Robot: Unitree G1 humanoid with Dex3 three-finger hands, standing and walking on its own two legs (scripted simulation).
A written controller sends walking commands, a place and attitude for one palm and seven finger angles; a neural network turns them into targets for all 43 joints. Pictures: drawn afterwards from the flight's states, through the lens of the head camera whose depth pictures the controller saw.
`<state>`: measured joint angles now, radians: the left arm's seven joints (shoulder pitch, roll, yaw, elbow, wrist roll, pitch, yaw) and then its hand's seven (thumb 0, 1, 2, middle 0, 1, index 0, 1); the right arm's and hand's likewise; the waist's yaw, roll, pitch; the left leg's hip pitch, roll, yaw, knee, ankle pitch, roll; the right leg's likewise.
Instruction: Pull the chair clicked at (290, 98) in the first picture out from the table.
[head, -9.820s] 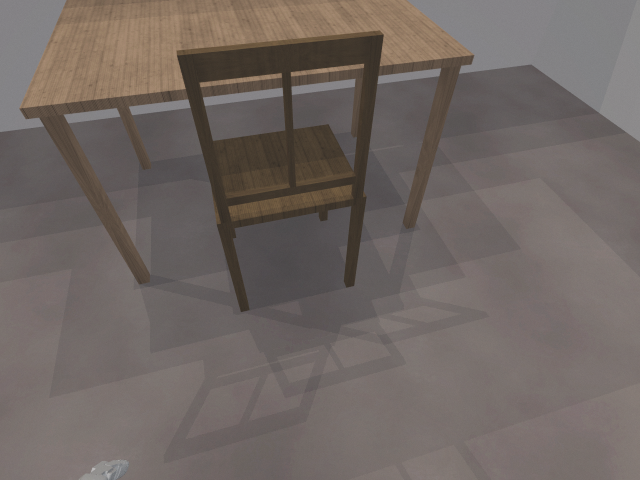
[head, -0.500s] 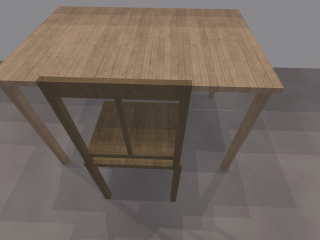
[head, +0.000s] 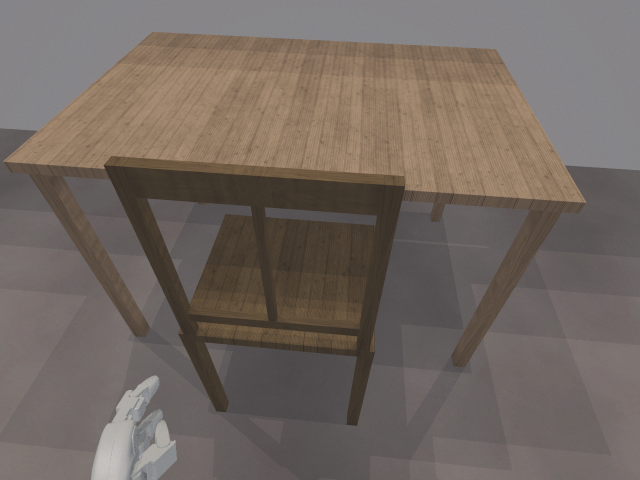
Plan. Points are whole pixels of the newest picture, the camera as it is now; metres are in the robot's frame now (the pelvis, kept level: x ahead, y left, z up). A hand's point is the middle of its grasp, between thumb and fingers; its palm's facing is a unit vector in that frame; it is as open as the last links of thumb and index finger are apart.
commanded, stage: raise the hand toward the chair's back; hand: left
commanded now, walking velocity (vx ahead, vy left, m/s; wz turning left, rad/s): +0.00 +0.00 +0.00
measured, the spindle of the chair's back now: (266, 269) +0.47 +0.12 -0.06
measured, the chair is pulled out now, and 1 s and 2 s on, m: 0.00 0.00 0.00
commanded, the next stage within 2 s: aim the fingers beside a spindle in 1.94 s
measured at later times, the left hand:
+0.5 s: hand (203, 433) +0.19 +0.16 -0.04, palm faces -0.07 -0.99 -0.11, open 11.3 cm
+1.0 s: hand (193, 420) +0.21 +0.18 -0.05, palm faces -0.09 -1.00 -0.04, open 15.5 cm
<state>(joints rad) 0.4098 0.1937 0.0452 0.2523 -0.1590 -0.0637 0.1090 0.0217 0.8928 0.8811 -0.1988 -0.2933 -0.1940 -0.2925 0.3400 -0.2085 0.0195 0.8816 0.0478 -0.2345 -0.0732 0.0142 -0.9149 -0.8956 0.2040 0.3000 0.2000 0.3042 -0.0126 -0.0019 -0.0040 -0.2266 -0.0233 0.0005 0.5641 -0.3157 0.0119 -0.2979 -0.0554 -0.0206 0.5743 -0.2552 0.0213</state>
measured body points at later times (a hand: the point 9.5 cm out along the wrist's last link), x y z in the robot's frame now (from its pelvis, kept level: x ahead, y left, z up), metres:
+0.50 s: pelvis -0.01 -0.02 -0.11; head +0.09 -0.02 +0.33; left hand +0.19 +0.21 -0.03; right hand +0.24 -0.22 -0.18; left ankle -0.01 +0.11 -0.73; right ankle +0.03 -0.14 -0.73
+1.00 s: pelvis -0.01 -0.01 -0.09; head +0.08 +0.01 +0.35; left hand +0.21 +0.23 -0.04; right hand +0.19 -0.26 -0.15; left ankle -0.01 +0.11 -0.73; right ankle +0.03 -0.14 -0.73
